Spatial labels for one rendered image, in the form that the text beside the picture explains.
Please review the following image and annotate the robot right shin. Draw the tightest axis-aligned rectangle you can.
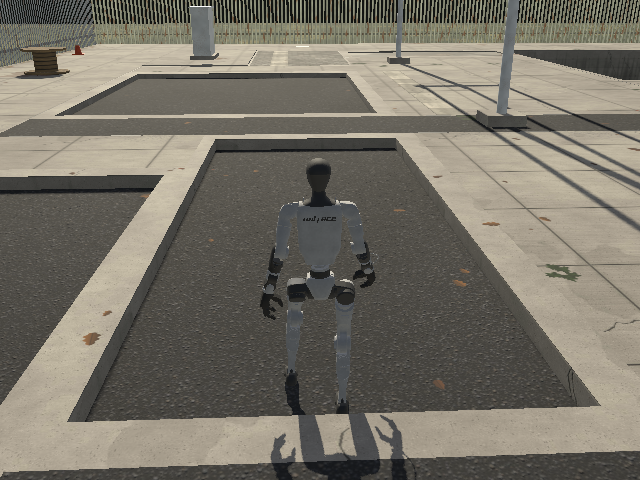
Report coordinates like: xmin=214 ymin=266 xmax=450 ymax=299
xmin=336 ymin=336 xmax=351 ymax=403

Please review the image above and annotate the robot right upper arm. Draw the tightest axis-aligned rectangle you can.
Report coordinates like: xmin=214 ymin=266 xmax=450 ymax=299
xmin=340 ymin=201 xmax=366 ymax=255

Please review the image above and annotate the right robot forearm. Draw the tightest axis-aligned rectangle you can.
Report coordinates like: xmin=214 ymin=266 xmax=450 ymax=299
xmin=356 ymin=239 xmax=374 ymax=274

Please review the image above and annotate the right robot hand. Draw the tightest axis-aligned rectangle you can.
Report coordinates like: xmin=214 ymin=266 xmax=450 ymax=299
xmin=353 ymin=270 xmax=376 ymax=288

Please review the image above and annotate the left robot forearm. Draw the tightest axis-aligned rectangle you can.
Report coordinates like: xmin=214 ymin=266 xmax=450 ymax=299
xmin=262 ymin=244 xmax=284 ymax=294

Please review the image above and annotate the robot left upper arm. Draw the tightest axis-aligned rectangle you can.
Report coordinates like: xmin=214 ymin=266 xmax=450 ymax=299
xmin=274 ymin=202 xmax=298 ymax=259

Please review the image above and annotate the robot left thigh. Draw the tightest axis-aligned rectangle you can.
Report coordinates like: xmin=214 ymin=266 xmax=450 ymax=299
xmin=286 ymin=278 xmax=307 ymax=327

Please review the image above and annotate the left robot hand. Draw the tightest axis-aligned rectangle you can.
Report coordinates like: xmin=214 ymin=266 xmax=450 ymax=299
xmin=260 ymin=291 xmax=283 ymax=320

